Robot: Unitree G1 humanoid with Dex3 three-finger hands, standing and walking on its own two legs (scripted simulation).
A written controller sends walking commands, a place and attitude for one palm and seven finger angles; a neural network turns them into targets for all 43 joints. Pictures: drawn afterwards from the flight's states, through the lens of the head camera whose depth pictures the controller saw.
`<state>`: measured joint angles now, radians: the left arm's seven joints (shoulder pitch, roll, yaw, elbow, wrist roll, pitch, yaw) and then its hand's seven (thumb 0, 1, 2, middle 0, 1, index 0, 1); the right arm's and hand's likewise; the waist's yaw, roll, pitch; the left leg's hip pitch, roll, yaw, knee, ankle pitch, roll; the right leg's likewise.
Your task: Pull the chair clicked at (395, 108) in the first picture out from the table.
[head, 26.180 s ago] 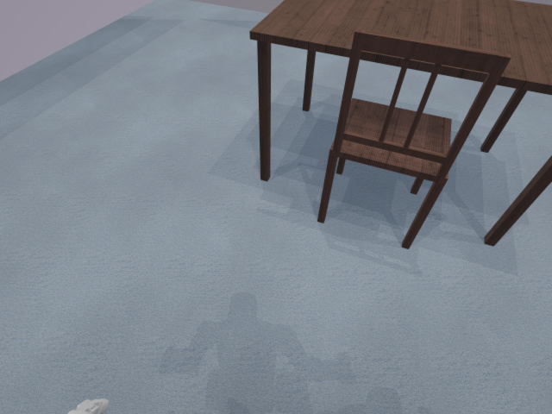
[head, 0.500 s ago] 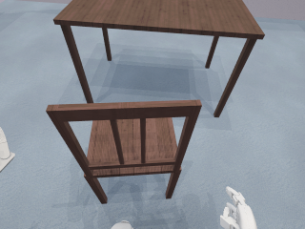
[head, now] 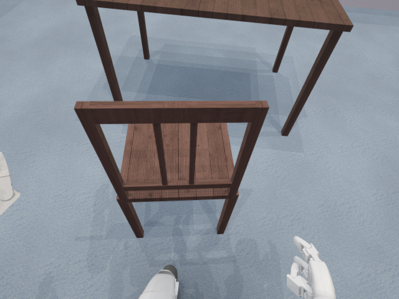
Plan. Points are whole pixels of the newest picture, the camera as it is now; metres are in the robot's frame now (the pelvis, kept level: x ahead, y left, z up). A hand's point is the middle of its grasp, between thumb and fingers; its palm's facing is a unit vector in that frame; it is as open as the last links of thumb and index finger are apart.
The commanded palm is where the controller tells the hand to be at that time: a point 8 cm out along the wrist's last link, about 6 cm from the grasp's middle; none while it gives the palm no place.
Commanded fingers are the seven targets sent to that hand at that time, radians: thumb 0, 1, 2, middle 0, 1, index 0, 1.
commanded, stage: stop stepping back and stand still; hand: left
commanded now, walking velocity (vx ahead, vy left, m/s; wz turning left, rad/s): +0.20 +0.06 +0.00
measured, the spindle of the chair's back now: (161, 157) +0.47 +0.14 -0.08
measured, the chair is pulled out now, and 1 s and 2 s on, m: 0.58 0.58 0.58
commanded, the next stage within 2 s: let the arm hang, fingers relaxed in 0.70 s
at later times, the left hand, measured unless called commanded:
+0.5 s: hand out of the picture +0.15 +0.29 +0.19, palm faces +0.43 -0.76 -0.49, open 7.4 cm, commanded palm +0.10 +0.32 +0.19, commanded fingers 0.00 0.90 0.90 -0.20 -0.30 -0.20 -0.30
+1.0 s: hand out of the picture +0.12 +0.23 -0.09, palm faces +0.06 -0.95 -0.32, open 7.4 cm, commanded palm none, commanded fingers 0.00 0.90 0.90 -0.20 -0.30 -0.20 -0.30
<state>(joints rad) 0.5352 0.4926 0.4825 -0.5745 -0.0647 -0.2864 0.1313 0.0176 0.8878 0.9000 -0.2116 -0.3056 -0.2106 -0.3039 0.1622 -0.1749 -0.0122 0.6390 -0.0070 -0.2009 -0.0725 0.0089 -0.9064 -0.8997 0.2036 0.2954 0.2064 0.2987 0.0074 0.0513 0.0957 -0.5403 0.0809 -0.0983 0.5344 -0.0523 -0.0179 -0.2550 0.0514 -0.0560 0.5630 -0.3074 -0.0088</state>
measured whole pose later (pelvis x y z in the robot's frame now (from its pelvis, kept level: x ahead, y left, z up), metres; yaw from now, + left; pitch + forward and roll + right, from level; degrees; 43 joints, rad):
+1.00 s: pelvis -0.04 +0.01 +0.01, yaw +2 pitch +0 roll +0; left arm 0.23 0.25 0.05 0.55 0.03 0.06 0.02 0.01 0.91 0.90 -0.20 -0.30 -0.19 -0.30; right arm 0.17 -0.25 -0.01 0.81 -0.02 -0.02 0.00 0.01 -0.91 -0.90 0.20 0.29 0.20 0.30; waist -0.02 0.01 0.01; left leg -0.27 -0.01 0.00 0.55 -0.28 0.01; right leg -0.30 -0.08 -0.06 0.55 -0.25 0.03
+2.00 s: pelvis -0.04 -0.02 +0.02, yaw +2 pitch -1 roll +0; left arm 0.32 0.13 0.00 1.04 0.01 0.02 0.04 0.01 0.91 0.90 -0.20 -0.30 -0.20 -0.30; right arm 0.36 -0.10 0.00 1.06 -0.01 0.00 -0.03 0.00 -0.91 -0.90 0.20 0.29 0.20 0.30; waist 0.01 0.00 0.05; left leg -0.22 0.03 -0.02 0.47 -0.25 -0.03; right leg -0.25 -0.03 -0.08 0.48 -0.22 -0.01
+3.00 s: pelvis -0.03 -0.01 +0.02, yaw +3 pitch -1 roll +0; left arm 0.31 0.14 0.00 1.05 0.01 0.02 0.03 0.01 0.91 0.90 -0.20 -0.30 -0.20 -0.30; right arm 0.34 -0.10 0.01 1.06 -0.01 0.00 -0.04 0.00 -0.92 -0.90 0.20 0.29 0.20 0.30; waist 0.01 -0.01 0.06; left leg -0.20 0.03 -0.03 0.47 -0.25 -0.03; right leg -0.22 -0.04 -0.09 0.47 -0.23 -0.01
